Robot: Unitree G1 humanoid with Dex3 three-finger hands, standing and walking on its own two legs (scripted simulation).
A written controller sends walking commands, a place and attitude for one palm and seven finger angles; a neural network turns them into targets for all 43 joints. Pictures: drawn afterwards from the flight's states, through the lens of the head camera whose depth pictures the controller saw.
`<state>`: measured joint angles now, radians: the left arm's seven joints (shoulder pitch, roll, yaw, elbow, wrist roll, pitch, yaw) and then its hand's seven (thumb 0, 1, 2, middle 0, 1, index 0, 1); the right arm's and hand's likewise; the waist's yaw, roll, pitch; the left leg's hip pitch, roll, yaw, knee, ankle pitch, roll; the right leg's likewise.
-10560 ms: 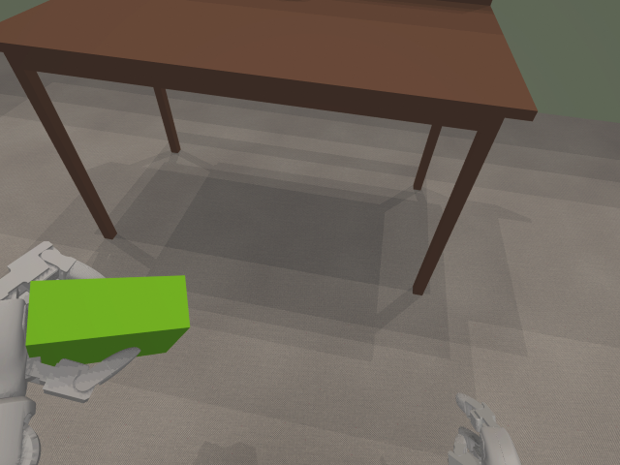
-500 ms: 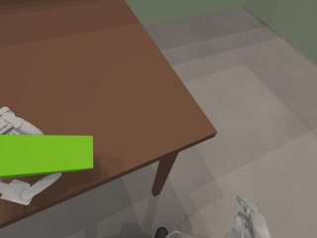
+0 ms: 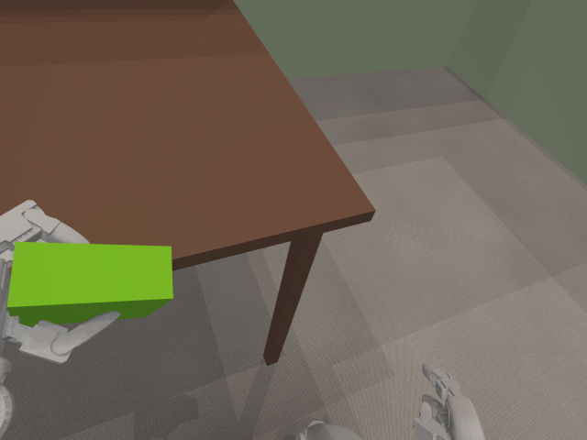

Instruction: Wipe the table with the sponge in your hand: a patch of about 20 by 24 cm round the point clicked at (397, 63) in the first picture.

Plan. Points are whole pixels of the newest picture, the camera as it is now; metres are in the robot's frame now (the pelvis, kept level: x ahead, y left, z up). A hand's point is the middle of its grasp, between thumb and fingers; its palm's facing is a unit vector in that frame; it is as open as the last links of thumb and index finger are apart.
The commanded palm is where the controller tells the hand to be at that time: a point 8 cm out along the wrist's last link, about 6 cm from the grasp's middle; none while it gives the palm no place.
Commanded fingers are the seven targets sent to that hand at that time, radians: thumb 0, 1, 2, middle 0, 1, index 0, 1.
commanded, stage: shuffle to correct the standing spot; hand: left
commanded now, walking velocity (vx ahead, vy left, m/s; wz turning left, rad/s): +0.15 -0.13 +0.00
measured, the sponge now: (116, 285) +0.23 +0.22 +0.12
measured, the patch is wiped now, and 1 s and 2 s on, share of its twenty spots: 0.00 0.00 0.00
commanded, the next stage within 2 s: come to a stop and stand still in 0.48 s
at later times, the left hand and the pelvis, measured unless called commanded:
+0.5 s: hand (142, 277) +0.23 +0.18 +0.15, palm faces +0.36 -0.87 -0.34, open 9.7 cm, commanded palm +0.17 +0.22 +0.19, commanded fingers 0.00 0.10 1.30 -1.20 -1.60 -1.20 -1.60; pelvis +0.01 -0.06 -0.01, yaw +0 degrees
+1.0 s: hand (207, 225) +0.29 +0.13 +0.17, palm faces +0.39 -0.84 -0.39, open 9.7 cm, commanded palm +0.22 +0.19 +0.19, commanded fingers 0.00 0.10 1.30 -1.20 -1.60 -1.20 -1.60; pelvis +0.07 -0.10 +0.00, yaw +2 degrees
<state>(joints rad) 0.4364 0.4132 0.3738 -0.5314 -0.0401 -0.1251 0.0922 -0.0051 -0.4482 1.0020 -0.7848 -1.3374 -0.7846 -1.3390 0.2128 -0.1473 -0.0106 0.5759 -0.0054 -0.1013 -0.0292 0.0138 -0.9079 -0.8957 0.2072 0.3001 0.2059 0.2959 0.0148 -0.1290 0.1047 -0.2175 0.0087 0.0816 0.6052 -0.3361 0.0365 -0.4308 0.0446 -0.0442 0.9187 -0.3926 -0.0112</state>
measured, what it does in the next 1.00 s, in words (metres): steps to the right: right foot, then right foot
